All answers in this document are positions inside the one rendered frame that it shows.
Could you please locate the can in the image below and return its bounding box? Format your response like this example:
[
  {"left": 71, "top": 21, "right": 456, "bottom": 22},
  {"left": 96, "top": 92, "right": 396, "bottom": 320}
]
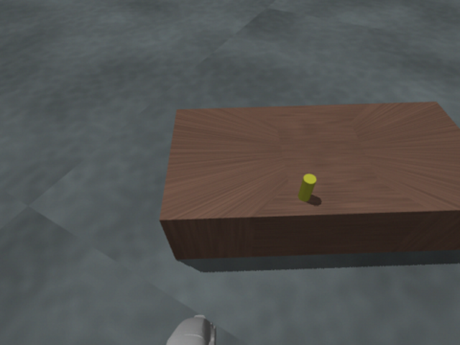
[{"left": 298, "top": 174, "right": 316, "bottom": 201}]

